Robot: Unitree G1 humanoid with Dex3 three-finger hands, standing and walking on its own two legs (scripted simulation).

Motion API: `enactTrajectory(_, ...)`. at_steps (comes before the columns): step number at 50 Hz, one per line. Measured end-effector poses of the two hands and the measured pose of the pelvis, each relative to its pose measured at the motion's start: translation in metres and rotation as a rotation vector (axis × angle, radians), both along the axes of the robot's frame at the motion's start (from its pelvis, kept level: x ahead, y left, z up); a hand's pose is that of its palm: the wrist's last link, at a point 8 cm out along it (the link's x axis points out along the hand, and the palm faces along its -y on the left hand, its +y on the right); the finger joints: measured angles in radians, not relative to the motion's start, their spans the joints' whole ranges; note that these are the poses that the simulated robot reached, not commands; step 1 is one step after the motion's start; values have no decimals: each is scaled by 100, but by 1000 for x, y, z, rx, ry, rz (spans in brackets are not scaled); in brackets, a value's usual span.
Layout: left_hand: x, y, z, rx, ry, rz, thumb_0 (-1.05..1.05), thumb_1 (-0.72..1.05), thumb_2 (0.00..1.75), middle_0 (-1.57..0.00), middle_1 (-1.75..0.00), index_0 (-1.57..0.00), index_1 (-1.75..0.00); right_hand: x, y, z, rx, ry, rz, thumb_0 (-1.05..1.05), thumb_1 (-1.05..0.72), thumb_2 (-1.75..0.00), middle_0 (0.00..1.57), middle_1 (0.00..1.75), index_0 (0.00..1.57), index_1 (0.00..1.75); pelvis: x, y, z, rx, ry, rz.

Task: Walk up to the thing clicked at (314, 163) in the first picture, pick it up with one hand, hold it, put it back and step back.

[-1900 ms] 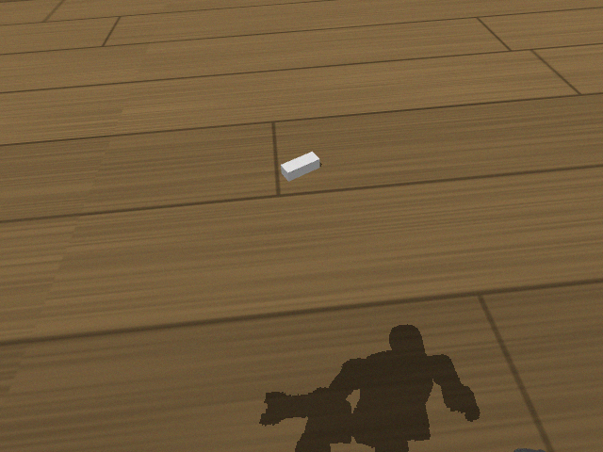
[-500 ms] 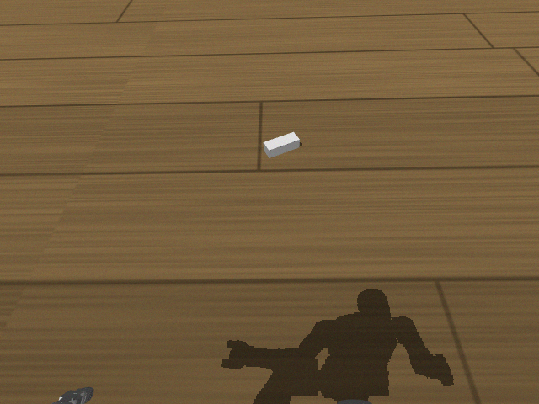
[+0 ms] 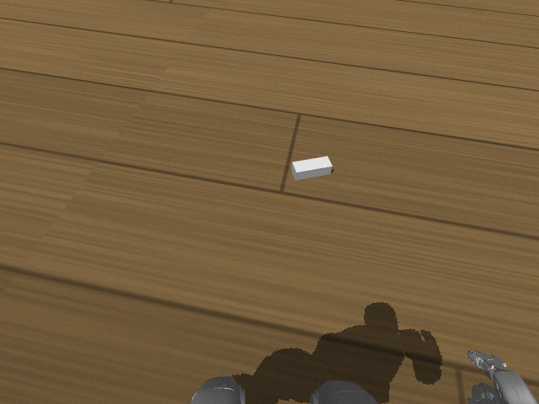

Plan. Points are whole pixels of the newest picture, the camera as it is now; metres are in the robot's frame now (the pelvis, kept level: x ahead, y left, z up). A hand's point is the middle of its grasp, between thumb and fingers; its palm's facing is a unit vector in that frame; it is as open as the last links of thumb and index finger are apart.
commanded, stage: walk up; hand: left
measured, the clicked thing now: (311, 168) +1.17 -0.18 -0.72
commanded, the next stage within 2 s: none
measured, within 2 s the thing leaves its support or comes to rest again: neither
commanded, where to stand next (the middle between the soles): +0.84 -0.46 m, yaw +14 degrees
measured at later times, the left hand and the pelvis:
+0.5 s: hand (215, 345) +0.20 +0.13 -0.12, palm faces +0.15 -0.92 -0.37, open 7.4 cm; pelvis +0.22 -0.16 +0.01, yaw +7 degrees
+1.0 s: hand (268, 222) +0.46 +0.04 -0.13, palm faces +0.10 -0.93 -0.37, open 7.4 cm; pelvis +0.41 -0.27 -0.01, yaw +8 degrees
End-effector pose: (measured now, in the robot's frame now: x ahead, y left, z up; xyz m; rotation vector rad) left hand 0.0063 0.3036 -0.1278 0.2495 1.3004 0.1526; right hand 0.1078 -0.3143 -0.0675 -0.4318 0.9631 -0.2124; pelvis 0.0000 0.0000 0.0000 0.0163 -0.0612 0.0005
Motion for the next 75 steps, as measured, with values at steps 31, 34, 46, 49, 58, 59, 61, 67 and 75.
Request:
enactTrajectory(31, 209, -162, 13, 47, -19, 188, 1, 90, 90, -21, -30, -20, -30, 313, -158, -5, -33, 105, 215, 1, -91, -90, 21, 30, 21, 30, 276, -173, 1, -29, 33, 148)
enactTrajectory(34, 240, -171, -5, 26, -18, 183, 1, 90, 90, -21, -30, -20, -30, 338, -166, -8, -69, 70, 204, 0, -91, -90, 21, 30, 21, 30, 300, -175, -11, -1, 19, 158)
enactTrajectory(46, 405, -202, 21, 58, -199, 84, 1, 91, 90, -21, -30, -20, -30, 368, -250, 7, -96, 103, 109, 0, -90, -90, 21, 30, 21, 30, 379, -237, 0, 5, 4, 148)
enactTrajectory(49, 432, -218, 30, 94, -202, 73, 1, 91, 90, -20, -30, -20, -30, 384, -288, -3, -100, 132, 95, 1, -90, -90, 21, 30, 21, 30, 403, -262, -5, 6, 15, 148)
enactTrajectory(58, 449, -284, 41, 168, -162, 167, 0, 91, 90, -21, -30, -20, -30, 478, -346, -35, -83, 177, 103, 1, -91, -90, 20, 30, 21, 30, 472, -321, -10, -21, 22, 176)
enactTrajectory(59, 447, -291, 42, 162, -144, 177, 1, 91, 90, -21, -30, -20, -30, 491, -343, -32, -68, 167, 122, 1, -91, -90, 20, 30, 21, 30, 478, -325, -6, -20, 24, 176)
enactTrajectory(61, 444, -304, 41, 148, -106, 194, 1, 91, 90, -21, -30, -20, -30, 514, -337, -27, -43, 148, 163, 1, -91, -90, 20, 30, 21, 30, 490, -332, -1, -20, 27, 175)
enactTrajectory(67, 451, -333, 19, 79, -26, 221, 1, 90, 90, -21, -30, -20, -30, 570, -323, -15, -24, 117, 240, 1, -91, -90, 21, 30, 21, 30, 525, -347, 0, -28, 29, 185)
enactTrajectory(75, 525, -363, -7, -7, -52, 155, 1, 91, 90, -21, -30, -20, -30, 592, -354, -1, -83, 60, 149, 0, -90, -90, 21, 30, 21, 30, 567, -362, -5, -3, -6, 176)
